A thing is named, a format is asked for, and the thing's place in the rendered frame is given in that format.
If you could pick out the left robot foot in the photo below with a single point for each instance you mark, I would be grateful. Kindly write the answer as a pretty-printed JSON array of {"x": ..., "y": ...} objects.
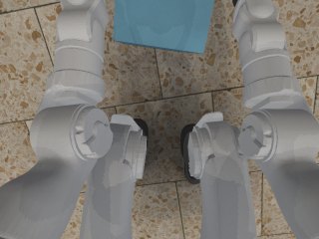
[{"x": 143, "y": 125}]

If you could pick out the right robot forearm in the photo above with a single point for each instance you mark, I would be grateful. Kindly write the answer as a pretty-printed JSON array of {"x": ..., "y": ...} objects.
[{"x": 264, "y": 59}]

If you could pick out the left robot upper arm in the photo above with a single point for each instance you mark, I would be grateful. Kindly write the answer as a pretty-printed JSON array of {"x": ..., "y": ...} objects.
[{"x": 68, "y": 141}]

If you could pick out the right robot shin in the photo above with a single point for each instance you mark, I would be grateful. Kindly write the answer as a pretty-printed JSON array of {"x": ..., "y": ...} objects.
[{"x": 217, "y": 116}]

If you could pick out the right robot upper arm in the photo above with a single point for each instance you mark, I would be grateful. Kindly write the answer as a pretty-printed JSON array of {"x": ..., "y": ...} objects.
[{"x": 284, "y": 144}]

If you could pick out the carton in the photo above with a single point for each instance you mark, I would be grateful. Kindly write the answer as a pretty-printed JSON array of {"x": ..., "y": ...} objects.
[{"x": 173, "y": 25}]

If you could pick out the left robot forearm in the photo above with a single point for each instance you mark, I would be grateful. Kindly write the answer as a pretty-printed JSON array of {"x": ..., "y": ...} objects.
[{"x": 77, "y": 76}]

